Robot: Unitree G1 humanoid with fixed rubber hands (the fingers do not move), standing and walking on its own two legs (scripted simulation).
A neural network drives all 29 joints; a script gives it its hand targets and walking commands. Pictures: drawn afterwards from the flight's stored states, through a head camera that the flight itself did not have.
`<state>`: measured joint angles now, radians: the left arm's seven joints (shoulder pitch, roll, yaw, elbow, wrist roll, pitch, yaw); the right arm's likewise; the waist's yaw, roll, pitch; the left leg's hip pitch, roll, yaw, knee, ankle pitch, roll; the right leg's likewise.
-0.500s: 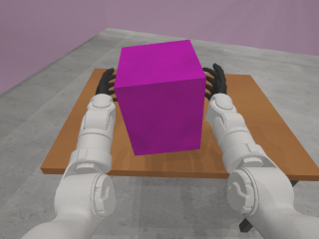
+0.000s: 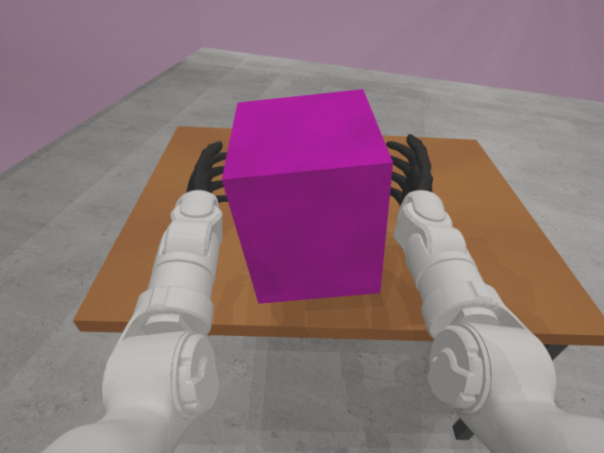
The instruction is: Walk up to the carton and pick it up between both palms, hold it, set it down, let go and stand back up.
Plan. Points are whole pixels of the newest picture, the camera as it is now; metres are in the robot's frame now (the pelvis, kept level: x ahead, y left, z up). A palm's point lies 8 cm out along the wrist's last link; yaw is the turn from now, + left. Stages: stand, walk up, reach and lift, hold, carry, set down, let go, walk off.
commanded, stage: set down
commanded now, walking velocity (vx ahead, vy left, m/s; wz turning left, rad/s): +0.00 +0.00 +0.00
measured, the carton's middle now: (309, 198) +0.49 -0.01 +0.12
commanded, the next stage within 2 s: none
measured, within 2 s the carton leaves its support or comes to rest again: neither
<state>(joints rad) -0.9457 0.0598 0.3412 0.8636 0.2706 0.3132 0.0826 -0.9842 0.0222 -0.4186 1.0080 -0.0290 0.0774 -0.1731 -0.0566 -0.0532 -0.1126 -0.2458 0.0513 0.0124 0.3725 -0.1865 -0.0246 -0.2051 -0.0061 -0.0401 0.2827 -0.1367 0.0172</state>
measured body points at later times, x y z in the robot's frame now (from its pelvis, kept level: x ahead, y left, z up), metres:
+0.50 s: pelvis +0.01 +0.00 +0.00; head +0.01 +0.04 +0.45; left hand +0.46 +0.15 +0.14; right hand +0.44 -0.14 +0.16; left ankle +0.00 +0.13 -0.75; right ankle +0.00 -0.13 -0.75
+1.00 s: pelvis +0.03 +0.01 +0.00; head +0.04 +0.04 +0.45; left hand +0.48 +0.15 +0.12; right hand +0.45 -0.14 +0.13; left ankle +0.00 +0.13 -0.75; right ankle +0.00 -0.13 -0.75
